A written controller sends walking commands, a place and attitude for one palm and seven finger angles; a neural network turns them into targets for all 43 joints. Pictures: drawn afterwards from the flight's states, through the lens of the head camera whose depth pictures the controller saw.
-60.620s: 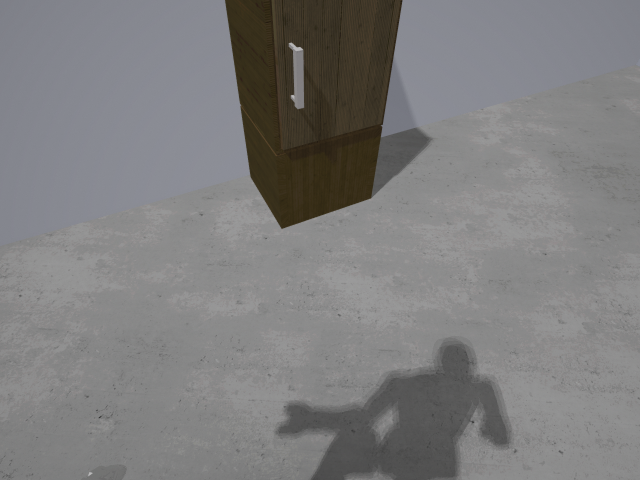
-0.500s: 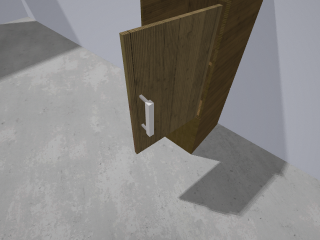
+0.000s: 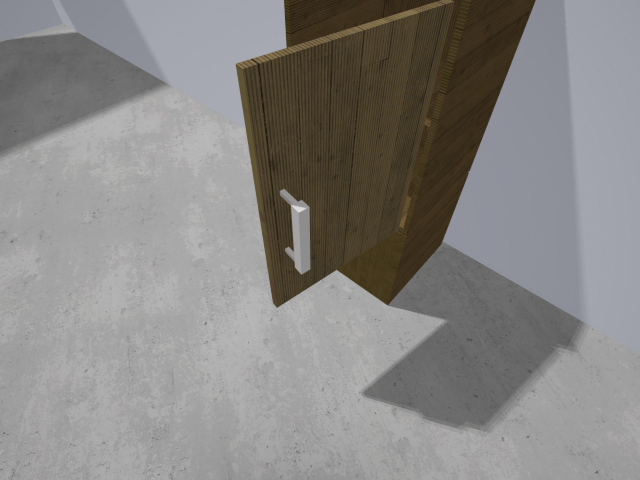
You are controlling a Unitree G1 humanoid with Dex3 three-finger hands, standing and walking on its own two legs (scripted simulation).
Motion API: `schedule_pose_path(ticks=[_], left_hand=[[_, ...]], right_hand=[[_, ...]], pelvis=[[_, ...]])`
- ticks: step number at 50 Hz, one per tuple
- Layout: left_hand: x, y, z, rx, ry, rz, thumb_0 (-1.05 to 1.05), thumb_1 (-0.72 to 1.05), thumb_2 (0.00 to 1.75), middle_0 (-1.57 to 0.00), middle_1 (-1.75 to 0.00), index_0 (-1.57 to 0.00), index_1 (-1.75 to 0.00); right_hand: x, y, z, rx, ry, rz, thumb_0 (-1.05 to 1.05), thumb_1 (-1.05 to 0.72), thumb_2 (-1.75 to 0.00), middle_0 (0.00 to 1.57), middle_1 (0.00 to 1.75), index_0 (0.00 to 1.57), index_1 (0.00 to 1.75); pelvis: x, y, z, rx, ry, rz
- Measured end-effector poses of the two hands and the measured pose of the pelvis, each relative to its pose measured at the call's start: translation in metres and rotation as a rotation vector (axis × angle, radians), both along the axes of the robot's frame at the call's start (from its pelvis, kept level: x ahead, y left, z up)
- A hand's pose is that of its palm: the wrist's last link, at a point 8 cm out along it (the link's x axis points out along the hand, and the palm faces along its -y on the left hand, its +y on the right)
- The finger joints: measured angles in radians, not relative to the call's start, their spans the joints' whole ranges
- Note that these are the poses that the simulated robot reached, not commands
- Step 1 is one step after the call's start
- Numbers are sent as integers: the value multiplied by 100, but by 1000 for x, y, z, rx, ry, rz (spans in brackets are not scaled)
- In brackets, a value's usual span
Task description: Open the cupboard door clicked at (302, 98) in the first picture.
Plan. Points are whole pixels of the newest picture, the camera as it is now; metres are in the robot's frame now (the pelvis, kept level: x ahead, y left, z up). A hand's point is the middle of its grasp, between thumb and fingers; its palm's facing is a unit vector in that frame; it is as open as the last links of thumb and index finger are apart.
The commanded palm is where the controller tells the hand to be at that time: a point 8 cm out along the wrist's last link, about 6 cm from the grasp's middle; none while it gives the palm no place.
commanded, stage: look to check the result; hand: left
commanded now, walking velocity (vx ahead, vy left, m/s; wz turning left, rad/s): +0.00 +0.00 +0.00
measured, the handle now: (294, 233) +0.55 +0.08 -0.08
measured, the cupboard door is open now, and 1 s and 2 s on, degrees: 79 79 79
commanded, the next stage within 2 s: stand and wait in 0.10 s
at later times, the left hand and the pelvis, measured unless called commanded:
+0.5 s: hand out of the picture +0.02 +0.18 -0.17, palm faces +0.03 -0.97 -0.22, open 7.4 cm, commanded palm none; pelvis +0.01 -0.01 +0.00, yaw +0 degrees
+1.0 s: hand out of the picture +0.04 +0.17 -0.17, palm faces +0.02 -0.97 -0.24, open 7.4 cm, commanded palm none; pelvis +0.02 -0.02 +0.00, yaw +0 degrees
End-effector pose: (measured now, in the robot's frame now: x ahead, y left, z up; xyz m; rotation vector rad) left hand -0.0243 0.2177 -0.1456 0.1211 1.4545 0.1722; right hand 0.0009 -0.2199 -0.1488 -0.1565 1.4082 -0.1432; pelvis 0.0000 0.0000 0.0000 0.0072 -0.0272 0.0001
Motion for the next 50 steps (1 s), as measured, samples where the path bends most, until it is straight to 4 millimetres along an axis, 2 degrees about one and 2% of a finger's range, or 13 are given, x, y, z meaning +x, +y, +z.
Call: schedule_pose_path(ticks=[19,50], left_hand=[[34,6,4,28,-55,-24,1,90,90,-20,-30,-20,-30],[55,2,7,54,-72,-35,1,90,90,-20,-30,-20,-30]], right_hand=[[23,-18,3,-24,-27,14,1,-91,-90,20,30,20,30],[44,-42,4,-43,-46,21,1,-91,-90,20,30,20,30]], pelvis=[[10,-7,1,5,2,0],[22,-20,1,13,4,-3]])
